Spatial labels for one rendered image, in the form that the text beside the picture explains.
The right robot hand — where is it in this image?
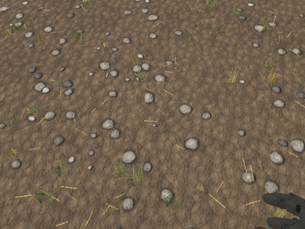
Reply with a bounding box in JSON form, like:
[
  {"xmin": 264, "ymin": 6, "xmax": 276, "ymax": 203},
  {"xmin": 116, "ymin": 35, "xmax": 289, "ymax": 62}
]
[{"xmin": 255, "ymin": 193, "xmax": 305, "ymax": 229}]

